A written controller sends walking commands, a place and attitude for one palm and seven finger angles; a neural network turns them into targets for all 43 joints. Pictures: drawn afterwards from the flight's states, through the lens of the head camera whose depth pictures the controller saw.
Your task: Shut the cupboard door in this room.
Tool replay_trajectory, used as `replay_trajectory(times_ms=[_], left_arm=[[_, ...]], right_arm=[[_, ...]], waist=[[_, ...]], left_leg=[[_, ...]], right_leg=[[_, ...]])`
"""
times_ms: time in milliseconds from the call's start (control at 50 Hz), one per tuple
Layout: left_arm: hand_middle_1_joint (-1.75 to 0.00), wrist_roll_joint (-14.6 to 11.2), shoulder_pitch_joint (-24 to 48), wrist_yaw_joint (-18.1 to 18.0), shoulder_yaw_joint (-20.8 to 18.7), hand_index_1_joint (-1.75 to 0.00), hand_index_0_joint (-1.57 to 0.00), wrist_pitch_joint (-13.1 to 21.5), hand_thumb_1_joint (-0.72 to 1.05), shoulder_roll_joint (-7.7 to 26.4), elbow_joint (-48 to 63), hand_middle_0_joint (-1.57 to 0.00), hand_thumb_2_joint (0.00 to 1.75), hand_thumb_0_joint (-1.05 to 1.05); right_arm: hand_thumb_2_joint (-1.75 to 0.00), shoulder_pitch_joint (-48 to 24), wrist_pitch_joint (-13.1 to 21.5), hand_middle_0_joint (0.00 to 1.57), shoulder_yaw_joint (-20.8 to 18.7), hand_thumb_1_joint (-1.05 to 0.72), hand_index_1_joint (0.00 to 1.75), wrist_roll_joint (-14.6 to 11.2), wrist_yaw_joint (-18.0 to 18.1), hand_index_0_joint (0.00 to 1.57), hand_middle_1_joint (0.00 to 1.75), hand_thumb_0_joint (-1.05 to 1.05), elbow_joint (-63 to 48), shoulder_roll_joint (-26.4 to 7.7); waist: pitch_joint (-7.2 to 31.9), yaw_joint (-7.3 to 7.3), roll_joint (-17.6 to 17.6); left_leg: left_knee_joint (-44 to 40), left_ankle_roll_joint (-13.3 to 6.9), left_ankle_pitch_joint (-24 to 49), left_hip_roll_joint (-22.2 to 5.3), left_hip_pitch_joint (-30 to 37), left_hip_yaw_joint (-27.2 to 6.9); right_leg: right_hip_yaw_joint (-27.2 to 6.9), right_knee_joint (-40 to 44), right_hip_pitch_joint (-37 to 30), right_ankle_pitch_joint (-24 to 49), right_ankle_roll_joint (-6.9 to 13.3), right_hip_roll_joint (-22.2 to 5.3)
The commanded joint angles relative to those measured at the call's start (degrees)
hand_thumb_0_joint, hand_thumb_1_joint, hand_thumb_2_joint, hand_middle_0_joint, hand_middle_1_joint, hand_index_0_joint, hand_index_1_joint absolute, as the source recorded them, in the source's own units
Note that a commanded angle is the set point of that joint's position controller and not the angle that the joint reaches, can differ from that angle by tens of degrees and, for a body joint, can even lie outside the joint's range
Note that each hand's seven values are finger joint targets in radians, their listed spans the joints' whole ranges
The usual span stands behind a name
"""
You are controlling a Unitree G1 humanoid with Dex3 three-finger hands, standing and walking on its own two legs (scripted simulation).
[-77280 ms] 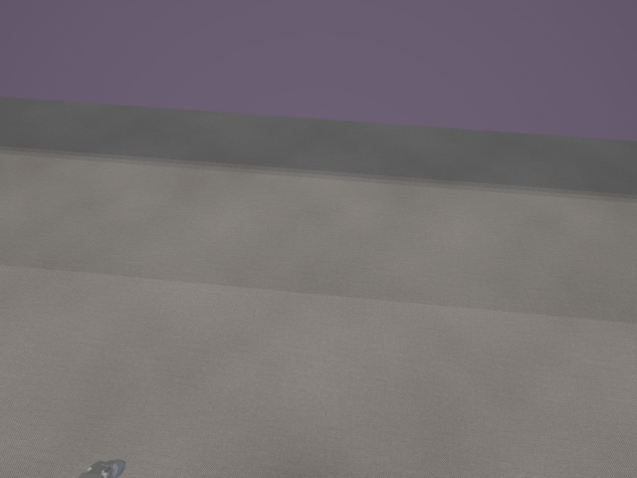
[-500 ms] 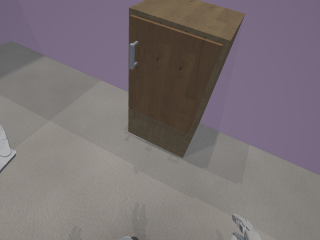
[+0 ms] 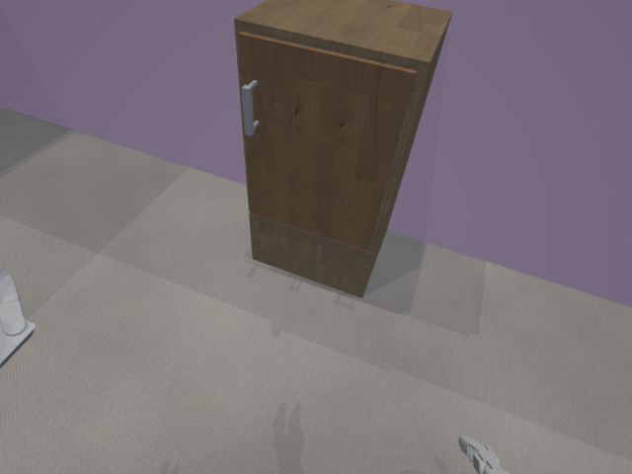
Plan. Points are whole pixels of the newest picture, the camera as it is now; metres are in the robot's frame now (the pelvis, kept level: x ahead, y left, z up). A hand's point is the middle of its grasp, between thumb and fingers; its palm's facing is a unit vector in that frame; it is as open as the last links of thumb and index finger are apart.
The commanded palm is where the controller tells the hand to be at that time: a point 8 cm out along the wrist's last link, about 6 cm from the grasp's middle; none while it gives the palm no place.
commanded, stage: stop stepping back and stand still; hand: left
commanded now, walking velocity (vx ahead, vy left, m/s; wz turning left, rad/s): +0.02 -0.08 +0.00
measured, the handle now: (251, 108) +0.98 +0.17 -0.04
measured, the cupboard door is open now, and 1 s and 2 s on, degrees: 1 1 1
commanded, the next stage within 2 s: let the arm hang, fingers relaxed in 0.54 s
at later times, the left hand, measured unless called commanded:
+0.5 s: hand (82, 274) +0.27 +0.24 +0.17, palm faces +0.38 -0.79 -0.49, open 7.4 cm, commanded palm +0.20 +0.28 +0.18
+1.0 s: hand out of the picture +0.06 +0.19 -0.17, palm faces +0.04 -0.98 -0.18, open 6.9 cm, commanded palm none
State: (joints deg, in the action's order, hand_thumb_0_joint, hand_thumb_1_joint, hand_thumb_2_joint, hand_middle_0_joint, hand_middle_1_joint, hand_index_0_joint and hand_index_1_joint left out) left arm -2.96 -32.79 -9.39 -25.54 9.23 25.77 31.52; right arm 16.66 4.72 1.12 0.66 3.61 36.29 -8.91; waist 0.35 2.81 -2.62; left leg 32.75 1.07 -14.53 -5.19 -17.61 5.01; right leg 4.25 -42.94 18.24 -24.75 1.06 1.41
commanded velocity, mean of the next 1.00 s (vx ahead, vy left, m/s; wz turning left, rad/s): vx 0.00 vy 0.00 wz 0.00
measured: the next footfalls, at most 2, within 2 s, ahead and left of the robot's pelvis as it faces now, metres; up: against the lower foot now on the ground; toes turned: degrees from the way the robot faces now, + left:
none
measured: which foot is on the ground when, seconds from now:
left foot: down 0.00-1.00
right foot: down 0.00-1.00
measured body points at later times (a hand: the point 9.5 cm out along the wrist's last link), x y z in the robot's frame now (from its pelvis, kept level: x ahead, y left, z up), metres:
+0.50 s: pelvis +0.05 -0.01 +0.00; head +0.07 -0.01 +0.45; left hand +0.24 +0.28 +0.20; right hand +0.23 -0.25 -0.07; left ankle +0.04 +0.12 -0.73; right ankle +0.00 -0.09 -0.73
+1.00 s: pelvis +0.02 +0.01 +0.01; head +0.04 +0.03 +0.46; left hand +0.05 +0.25 -0.15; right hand +0.07 -0.23 -0.13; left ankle +0.04 +0.12 -0.73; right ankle +0.00 -0.08 -0.73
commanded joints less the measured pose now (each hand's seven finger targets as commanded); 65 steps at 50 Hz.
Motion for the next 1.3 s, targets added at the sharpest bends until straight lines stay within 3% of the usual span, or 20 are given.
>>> replay_trajectory(times_ms=[0,40,100,140,180,220,260,300,400,500,600,620,640,680,720,760,860,960,1200,1280], left_arm=[[-0.30,0.2,-0.4,-1.2,-7.9,-0.30,-0.20,3.5,0.90,9.5,10.9,-0.20,0.90,0.00],[-0.30,0.3,1.7,-1.6,-7.6,-0.30,-0.20,3.1,0.90,9.1,7.5,-0.20,0.90,0.00],[-0.30,-0.2,3.1,-2.2,-6.5,-0.30,-0.20,2.0,0.90,9.1,5.3,-0.20,0.90,0.00],[-0.30,0.1,4.6,-2.5,-5.5,-0.30,-0.20,3.0,0.90,8.7,5.6,-0.20,0.90,0.00],[-0.30,0.6,6.1,-2.5,-5.0,-0.30,-0.20,3.7,0.90,8.5,6.4,-0.20,0.90,0.00],[-0.30,0.4,5.5,-2.3,-5.5,-0.30,-0.20,4.3,0.90,9.1,7.9,-0.20,0.90,0.00],[-0.30,0.3,3.7,-1.7,-5.2,-0.30,-0.20,4.3,0.90,8.5,8.2,-0.20,0.90,0.00],[-0.30,0.8,4.3,-1.4,-6.5,-0.30,-0.20,4.8,0.90,10.1,11.1,-0.20,0.90,0.00],[-0.30,0.0,0.1,-1.7,-7.2,-0.30,-0.20,4.6,0.90,9.6,8.6,-0.20,0.90,0.00],[-0.30,-0.6,-2.1,-1.6,-7.5,-0.30,-0.20,3.8,0.90,9.6,6.4,-0.20,0.90,0.00],[-0.30,-0.4,0.2,-1.5,-6.4,-0.30,-0.20,3.3,0.90,9.7,7.9,-0.20,0.90,0.00],[-0.30,3.5,6.9,6.8,20.6,-0.30,-0.20,-5.3,0.90,-0.3,-32.8,-0.20,0.90,0.00],[-0.30,3.6,7.1,8.4,19.4,-0.30,-0.20,-8.8,0.90,-1.8,-35.8,-0.20,0.90,0.00],[-0.30,3.9,11.3,9.6,20.6,-0.30,-0.20,-9.2,0.90,-3.1,-42.1,-0.20,0.90,0.00],[-0.30,4.2,14.5,9.8,21.4,-0.30,-0.20,-8.7,0.90,-2.0,-48.9,-0.20,0.90,0.00],[-0.30,4.2,17.3,9.3,22.0,-0.30,-0.20,-8.6,0.90,-1.8,-56.9,-0.20,0.90,0.00],[-0.30,3.6,18.4,8.2,23.8,-0.30,-0.20,-9.8,0.90,-5.0,-74.3,-0.20,0.90,0.00],[-0.30,3.5,15.3,8.1,23.4,-0.30,-0.20,-9.4,0.90,-8.4,-85.9,-0.20,0.90,0.00],[-0.30,3.5,9.8,7.7,24.5,-0.30,-0.20,-9.0,0.90,-11.6,-96.6,-0.20,0.90,0.00],[-0.30,3.6,8.9,7.5,24.6,-0.30,-0.20,-9.2,0.90,-13.1,-97.4,-0.20,0.90,0.00]], right_arm=[[-0.90,-6.6,2.6,0.20,-3.4,-0.90,0.30,-0.4,0.1,0.20,0.30,0.00,-9.1,-9.9],[-0.90,-5.5,1.7,0.20,-3.4,-0.90,0.30,-0.4,0.2,0.20,0.30,0.00,-8.8,-9.5],[-0.90,-6.1,1.6,0.20,-3.8,-0.90,0.30,-1.1,0.1,0.20,0.30,0.00,-8.0,-9.3],[-0.90,-7.2,1.4,0.20,-2.9,-0.90,0.30,-1.1,0.0,0.20,0.30,0.00,-7.8,-8.6],[-0.90,-7.7,1.5,0.20,-2.4,-0.90,0.30,-1.0,0.3,0.20,0.30,0.00,-7.5,-8.3],[-0.90,-8.2,1.6,0.20,-2.8,-0.90,0.30,-1.0,0.8,0.20,0.30,0.00,-7.7,-8.7],[-0.90,-8.8,1.5,0.20,-3.4,-0.90,0.30,-1.5,1.1,0.20,0.30,0.00,-8.8,-9.7],[-0.90,-9.0,1.6,0.20,-2.8,-0.90,0.30,-1.2,1.0,0.20,0.30,0.00,-9.1,-9.4],[-0.90,-7.4,0.8,0.20,-3.4,-0.90,0.30,-1.8,0.5,0.20,0.30,0.00,-9.8,-9.2],[-0.90,-8.0,-0.7,0.20,-3.2,-0.90,0.30,-2.0,0.7,0.20,0.30,0.00,-10.9,-9.1],[-0.90,-8.4,-0.9,0.20,-3.0,-0.90,0.30,-1.8,1.1,0.20,0.30,0.00,-11.3,-9.5],[-0.90,-14.2,2.1,0.20,-4.6,-0.90,0.30,-2.6,-3.9,0.20,0.30,0.00,-4.0,-19.4],[-0.90,-9.3,0.4,0.20,-5.5,-0.90,0.30,-1.2,-4.2,0.20,0.30,0.00,-2.2,-18.1],[-0.90,-8.4,-1.7,0.20,-3.8,-0.90,0.30,-0.5,-4.0,0.20,0.30,0.00,-1.2,-16.2],[-0.90,-7.7,-2.5,0.20,-3.2,-0.90,0.30,0.1,-3.7,0.20,0.30,0.00,-0.6,-15.5],[-0.90,-6.7,-3.5,0.20,-3.2,-0.90,0.30,0.6,-3.5,0.20,0.30,0.00,1.7,-15.0],[-0.90,-6.3,-4.8,0.20,-1.3,-0.90,0.30,0.9,-3.1,0.20,0.30,0.00,10.4,-11.5],[-0.90,-3.6,-5.0,0.20,-1.3,-0.90,0.30,0.7,-2.2,0.20,0.30,0.00,18.0,-7.9],[-0.90,4.5,-4.9,0.20,-1.9,-0.90,0.30,0.0,-1.3,0.20,0.30,0.00,26.1,-5.7],[-0.90,5.5,-5.0,0.20,-2.0,-0.90,0.30,0.1,-1.2,0.20,0.30,0.00,27.2,-4.5]], waist=[[2.0,-1.79,14.2],[1.8,-1.11,7.4],[2.6,-1.75,-6.0],[1.6,-1.85,-5.2],[2.3,-1.63,-3.6],[4.9,-1.65,1.1],[5.5,-2.38,6.3],[4.8,-2.37,11.7],[9.8,-1.89,5.8],[9.6,-1.86,3.9],[9.0,-1.92,4.6],[2.7,-1.03,6.3],[5.7,-1.81,6.3],[2.4,-2.96,2.3],[3.5,-2.85,-7.1],[4.4,-2.20,-10.8],[2.4,-2.93,5.5],[-1.2,-2.96,11.9],[-5.3,-2.51,1.1],[-7.5,-2.38,2.1]], left_leg=[[-13.6,-3.5,-17.8,-7.1,-7.6,-5.5],[-4.7,-2.6,-13.8,-4.0,-10.1,-3.3],[12.6,-0.5,-7.0,2.2,-9.3,-2.2],[12.8,-0.4,-9.7,1.6,-12.7,-4.1],[3.8,-1.0,-5.7,1.7,-6.8,-3.3],[-4.8,-2.0,10.1,1.5,3.1,-3.9],[-5.6,-3.5,22.4,-3.3,7.7,-8.0],[-5.5,-3.8,27.4,-4.0,5.6,-9.1],[-0.7,-1.5,25.7,-0.6,4.3,-3.6],[-0.8,-1.3,22.2,0.0,3.3,-2.8],[-2.8,-1.6,23.0,-0.5,5.1,-3.7],[3.1,-2.0,28.3,-1.8,2.4,-4.3],[1.3,-2.1,24.2,-1.9,4.5,-5.2],[-2.3,-3.8,10.3,-2.8,-1.9,-7.7],[-0.8,-3.6,11.9,-0.8,-0.6,-7.6],[0.1,-2.8,13.6,1.0,2.8,-6.7],[-8.7,-3.1,16.4,-0.7,4.8,-8.8],[-12.4,-2.8,5.6,-0.1,4.4,-8.2],[-15.8,-3.7,1.6,-0.7,6.3,-8.0],[-17.2,-3.7,-2.5,-0.7,5.1,-8.2]], right_leg=[[2.3,14.7,-12.3,4.5,-0.1,0.6],[-5.0,18.9,-12.9,4.5,2.4,-3.9],[-24.9,26.8,-7.3,4.7,8.7,-16.0],[-20.7,23.2,-12.9,22.2,10.0,-17.5],[-13.8,18.6,-12.8,31.5,7.4,-14.8],[-7.5,13.9,-10.3,32.0,2.8,-10.1],[-4.7,12.8,-7.2,26.9,-0.9,-5.2],[-3.9,13.5,-8.7,28.7,-1.0,-4.2],[-7.1,14.8,-15.5,44.7,0.4,-7.8],[-7.8,15.7,-15.2,47.2,-0.1,-8.6],[-6.6,16.2,-13.4,42.4,-0.7,-7.4],[-2.2,9.0,-6.1,47.5,1.0,-11.6],[-5.7,10.9,-4.2,36.7,1.6,-9.7],[-3.8,13.1,-3.3,19.2,0.9,-8.3],[-5.8,15.0,-5.7,26.0,2.1,-10.3],[-6.9,14.8,-6.2,32.5,3.7,-12.0],[-5.4,17.6,-9.9,17.2,0.9,-7.9],[-6.0,23.8,-10.7,13.0,1.9,-7.8],[-5.2,25.9,-8.0,10.8,1.5,-7.2],[-5.3,25.4,-5.9,8.7,1.2,-6.8]])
